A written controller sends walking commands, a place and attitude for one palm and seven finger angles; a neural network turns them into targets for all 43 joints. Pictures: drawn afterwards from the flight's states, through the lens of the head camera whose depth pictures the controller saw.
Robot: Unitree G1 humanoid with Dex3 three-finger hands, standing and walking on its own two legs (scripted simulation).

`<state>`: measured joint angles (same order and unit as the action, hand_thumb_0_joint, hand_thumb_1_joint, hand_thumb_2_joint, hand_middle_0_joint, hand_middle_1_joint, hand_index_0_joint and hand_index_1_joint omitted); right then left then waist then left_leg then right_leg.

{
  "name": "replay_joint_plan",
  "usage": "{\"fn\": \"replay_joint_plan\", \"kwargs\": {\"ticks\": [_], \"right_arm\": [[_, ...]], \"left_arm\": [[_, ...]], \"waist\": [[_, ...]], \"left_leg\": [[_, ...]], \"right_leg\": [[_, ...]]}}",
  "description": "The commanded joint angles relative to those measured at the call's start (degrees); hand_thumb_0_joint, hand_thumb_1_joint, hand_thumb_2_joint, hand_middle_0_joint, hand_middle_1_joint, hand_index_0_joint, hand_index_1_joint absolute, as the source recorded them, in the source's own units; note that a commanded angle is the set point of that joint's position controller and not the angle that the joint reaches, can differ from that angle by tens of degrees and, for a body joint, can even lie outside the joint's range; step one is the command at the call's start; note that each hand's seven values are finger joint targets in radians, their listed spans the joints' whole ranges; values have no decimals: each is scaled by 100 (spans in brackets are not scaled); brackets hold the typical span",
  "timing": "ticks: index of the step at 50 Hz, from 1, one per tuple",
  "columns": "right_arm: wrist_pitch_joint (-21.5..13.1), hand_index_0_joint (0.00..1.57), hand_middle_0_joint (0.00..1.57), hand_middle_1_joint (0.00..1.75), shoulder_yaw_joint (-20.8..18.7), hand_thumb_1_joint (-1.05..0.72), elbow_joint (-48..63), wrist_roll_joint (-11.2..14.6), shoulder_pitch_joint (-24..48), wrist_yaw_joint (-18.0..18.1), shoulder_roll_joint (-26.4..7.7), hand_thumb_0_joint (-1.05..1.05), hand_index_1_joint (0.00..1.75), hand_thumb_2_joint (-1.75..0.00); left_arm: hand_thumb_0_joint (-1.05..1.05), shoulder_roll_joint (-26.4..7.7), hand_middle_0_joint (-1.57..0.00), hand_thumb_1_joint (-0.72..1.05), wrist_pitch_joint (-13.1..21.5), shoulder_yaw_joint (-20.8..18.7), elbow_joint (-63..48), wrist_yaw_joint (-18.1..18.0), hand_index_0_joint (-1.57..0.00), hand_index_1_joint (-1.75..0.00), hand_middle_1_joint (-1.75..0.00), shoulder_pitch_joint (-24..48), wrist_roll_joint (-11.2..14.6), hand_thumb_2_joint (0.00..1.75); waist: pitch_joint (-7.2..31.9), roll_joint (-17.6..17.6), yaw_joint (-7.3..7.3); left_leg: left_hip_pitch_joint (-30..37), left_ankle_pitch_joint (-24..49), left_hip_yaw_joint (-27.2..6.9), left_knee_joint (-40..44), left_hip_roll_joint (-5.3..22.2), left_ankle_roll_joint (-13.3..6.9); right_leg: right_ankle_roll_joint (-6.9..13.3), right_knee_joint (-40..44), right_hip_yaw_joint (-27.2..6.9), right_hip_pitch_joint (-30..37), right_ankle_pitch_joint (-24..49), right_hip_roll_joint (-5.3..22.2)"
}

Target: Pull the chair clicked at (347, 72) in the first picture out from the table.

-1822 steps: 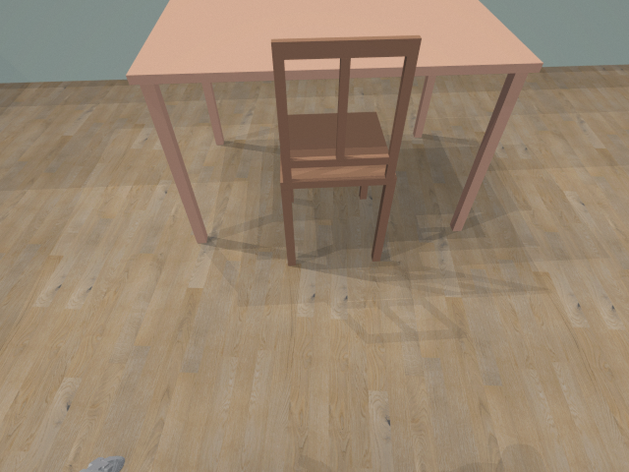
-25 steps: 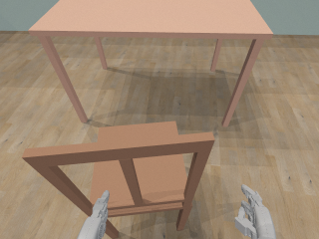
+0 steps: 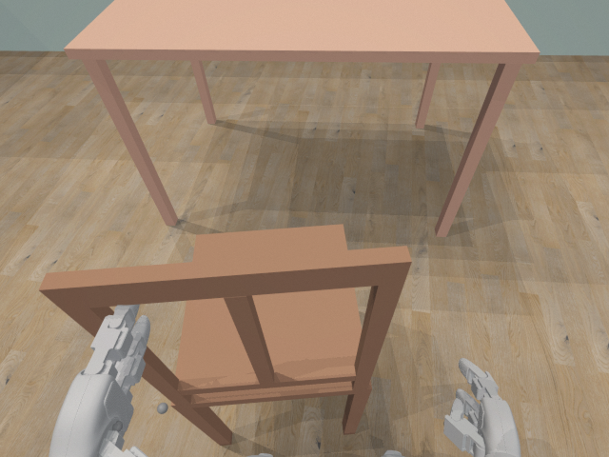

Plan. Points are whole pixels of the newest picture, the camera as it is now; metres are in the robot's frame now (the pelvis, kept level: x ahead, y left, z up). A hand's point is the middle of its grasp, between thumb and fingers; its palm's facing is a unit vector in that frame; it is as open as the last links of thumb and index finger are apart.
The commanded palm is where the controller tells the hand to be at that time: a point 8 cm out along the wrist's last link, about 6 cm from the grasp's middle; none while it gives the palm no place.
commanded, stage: draw the hand back to the body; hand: left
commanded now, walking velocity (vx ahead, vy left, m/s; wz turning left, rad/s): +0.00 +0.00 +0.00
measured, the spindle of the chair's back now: (255, 343) +0.28 +0.10 -0.03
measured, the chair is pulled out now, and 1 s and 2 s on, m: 0.61 0.61 0.61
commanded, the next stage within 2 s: step back with the hand held close in 1.08 s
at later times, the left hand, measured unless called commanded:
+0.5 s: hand (119, 402) +0.16 +0.19 +0.11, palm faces +0.06 -0.90 -0.43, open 11.0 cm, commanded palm +0.14 +0.27 +0.21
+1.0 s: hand (43, 384) +0.16 +0.22 +0.17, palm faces +0.29 -0.76 -0.59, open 5.8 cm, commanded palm +0.14 +0.27 +0.24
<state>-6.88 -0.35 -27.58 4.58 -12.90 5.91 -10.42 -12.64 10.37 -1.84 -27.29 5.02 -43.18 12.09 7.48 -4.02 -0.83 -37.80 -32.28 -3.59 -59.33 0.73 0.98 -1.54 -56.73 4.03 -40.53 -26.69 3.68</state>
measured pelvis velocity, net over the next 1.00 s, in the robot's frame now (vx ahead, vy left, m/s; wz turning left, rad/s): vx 0.01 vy -0.03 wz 0.02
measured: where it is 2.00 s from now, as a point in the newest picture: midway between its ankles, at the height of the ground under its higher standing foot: outside the picture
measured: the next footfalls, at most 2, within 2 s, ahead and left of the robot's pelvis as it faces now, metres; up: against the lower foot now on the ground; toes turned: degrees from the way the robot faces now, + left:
none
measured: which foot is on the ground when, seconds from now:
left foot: down 0.00-1.00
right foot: down 0.00-1.00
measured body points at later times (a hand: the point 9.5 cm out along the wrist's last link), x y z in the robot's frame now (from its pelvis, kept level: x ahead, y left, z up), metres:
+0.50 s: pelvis +0.01 -0.02 +0.06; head +0.02 -0.04 +0.50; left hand +0.16 +0.24 +0.13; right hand +0.21 -0.22 -0.03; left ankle -0.03 +0.13 -0.67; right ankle +0.01 -0.14 -0.67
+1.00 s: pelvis +0.01 -0.03 +0.06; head +0.01 -0.08 +0.51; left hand +0.14 +0.26 +0.21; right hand +0.20 -0.25 -0.04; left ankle -0.03 +0.13 -0.67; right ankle +0.01 -0.14 -0.67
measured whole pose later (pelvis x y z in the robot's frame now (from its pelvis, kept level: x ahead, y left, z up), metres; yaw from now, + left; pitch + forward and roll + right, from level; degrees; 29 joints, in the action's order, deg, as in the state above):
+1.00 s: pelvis +0.01 -0.03 +0.06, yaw +1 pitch -4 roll +0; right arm -13.6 2.1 -39.6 3.1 -10.7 7.2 -14.9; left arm -27.2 -6.9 -11.8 -25.5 -7.4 -35.0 3.8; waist -3.2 -7.0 -5.0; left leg -6.4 -19.1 -4.3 -29.3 2.5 3.4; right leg 0.9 -31.4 6.1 -10.5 -16.8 1.8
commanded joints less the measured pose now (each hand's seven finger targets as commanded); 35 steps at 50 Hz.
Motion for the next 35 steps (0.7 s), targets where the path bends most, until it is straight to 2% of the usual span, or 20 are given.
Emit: {"fn": "replay_joint_plan", "kwargs": {"ticks": [1,2,3,4,5,7,8,11,13,14,15,18,21,23,26,28,29,30,33,35], "right_arm": [[-355,20,20,30,-210,-90,885,-145,490,203,-581,0,30,-90],[-337,20,20,30,-84,-90,1009,-156,486,234,-479,0,30,-90],[-335,20,20,30,-63,-90,911,-150,518,244,-500,0,30,-90],[-325,20,20,30,-20,-90,821,-179,559,268,-480,0,30,-90],[-295,20,20,30,-10,-90,758,-196,577,289,-510,0,30,-90],[-287,20,20,30,59,-90,680,-215,686,312,-515,0,30,-90],[-300,20,20,30,83,-90,632,-213,759,322,-523,0,30,-90],[-382,20,20,30,131,-90,523,-234,800,316,-522,0,30,-90],[-428,20,20,30,156,-90,432,-230,872,305,-554,0,30,-90],[-460,20,20,30,168,-90,397,-230,864,297,-536,0,30,-90],[-485,20,20,30,172,-90,368,-243,870,289,-551,0,30,-90],[-588,20,20,30,176,-90,236,-247,868,269,-596,0,30,-90],[-658,20,20,30,186,-90,167,-258,920,233,-606,0,30,-90],[-695,20,20,30,182,-90,80,-251,899,227,-629,0,30,-90],[-760,20,20,30,184,-90,32,-241,936,194,-651,0,30,-90],[-770,20,20,30,170,-90,-32,-225,881,185,-697,0,30,-90],[-781,20,20,30,153,-90,-45,-219,932,188,-712,0,30,-90],[-804,20,20,30,163,-90,-61,-200,906,172,-711,0,30,-90],[-831,20,20,30,150,-90,-107,-157,870,159,-732,0,30,-90],[-866,20,20,30,145,-90,-123,-134,847,152,-748,0,30,-90]], "left_arm": [[0,-1838,-3,-33,-130,-1356,-1227,-681,-3,-5,-5,-271,-712,31],[0,-1199,-4,-30,-409,-938,-1694,-942,-4,-5,-5,-222,-768,32],[0,-1305,-4,-26,-609,-1025,-1798,-1132,-4,-6,-6,11,-841,34],[0,-1082,-4,-22,-738,-832,-1625,-1230,-4,-7,-7,-57,-901,36],[0,-1121,-5,-19,-843,-886,-1539,-1294,-5,-8,-8,-31,-898,37],[0,-1409,-6,-12,-918,-1179,-1548,-1421,-6,-9,-9,297,-913,41],[0,-1560,-7,-8,-959,-1340,-1568,-1475,-7,-10,-10,473,-906,43],[0,-1679,-8,3,-947,-1564,-1528,-1545,-8,-12,-12,678,-891,48],[0,-1871,-9,10,-948,-1773,-1579,-1582,-9,-14,-14,990,-868,51],[0,-1835,-10,14,-930,-1795,-1594,-1588,-10,-14,-14,1034,-875,53],[0,-1916,-10,17,-920,-1900,-1609,-1606,-10,-15,-15,1112,-849,55],[0,-2195,-12,28,-907,-2174,-1786,-1663,-12,-17,-17,1417,-852,60],[0,-2233,-13,39,-910,-2295,-1896,-1690,-13,-19,-19,1500,-833,65],[0,-2481,-14,47,-945,-2492,-1930,-1731,-14,-21,-21,1669,-843,69],[0,-2555,-16,57,-939,-2583,-2124,-1745,-16,-23,-23,1754,-846,74],[0,-2800,-16,65,-956,-2755,-2156,-1781,-16,-25,-25,1917,-851,78],[0,-2817,-17,68,-952,-2784,-2218,-1784,-17,-26,-26,1980,-843,80],[0,-2830,-18,72,-952,-2795,-2270,-1784,-18,-26,-26,1999,-856,81],[0,-3140,-19,83,-994,-3018,-2353,-1834,-19,-29,-29,2244,-864,87],[0,-3223,-20,90,-964,-3090,-2484,-1860,-20,-30,-30,2369,-858,90]], "waist": [[1063,97,-381],[709,-140,-170],[672,-225,-192],[394,-177,-154],[285,-141,-151],[89,-113,-192],[10,-268,-202],[-73,-169,-226],[-165,-343,-226],[-188,-421,-220],[-144,-348,-226],[-22,-617,-255],[82,-520,-273],[162,-640,-291],[274,-759,-296],[339,-591,-297],[266,-628,-280],[382,-799,-297],[380,-765,-303],[401,-786,-299]], "left_leg": [[676,2077,104,1422,165,-129],[824,2135,148,1569,111,-116],[954,2242,111,1647,121,-100],[1114,2358,121,1725,143,-111],[1255,2395,95,1859,171,-90],[1419,2332,57,2139,187,-72],[1498,2300,62,2254,160,-66],[1845,2309,78,2547,170,-65],[1986,2274,72,2718,158,-42],[2137,2302,105,2787,155,-46],[2204,2318,87,2875,153,-45],[2462,2535,116,3034,132,-40],[2682,2811,139,3171,130,-45],[2760,2952,146,3210,107,-48],[2953,3258,184,3234,105,-56],[2947,3365,143,3249,108,-54],[3014,3422,172,3246,101,-70],[3088,3533,183,3245,106,-70],[3071,3529,158,3263,109,-58],[3114,3568,166,3248,117,-76]], "right_leg": [[355,1357,-151,2001,1518,65],[335,1526,-43,2041,1672,100],[370,1624,-6,2197,1729,81],[349,1697,60,2142,1843,71],[345,1785,117,2197,1883,57],[345,2024,144,2396,1784,42],[367,2186,107,2534,1782,42],[352,2453,109,2752,1808,33],[375,2667,45,2882,1772,13],[365,2725,31,2892,1798,10],[360,2768,51,2994,1823,3],[375,2892,-2,3252,2073,5],[338,2888,6,3448,2373,-6],[338,2953,-27,3600,2530,10],[315,2914,-44,3704,2890,20],[306,2920,-35,3816,2991,35],[302,2914,-85,3769,3132,23],[295,2878,-68,3808,3209,45],[280,2903,-54,3812,3129,49],[267,2871,-40,3791,3200,64]]}}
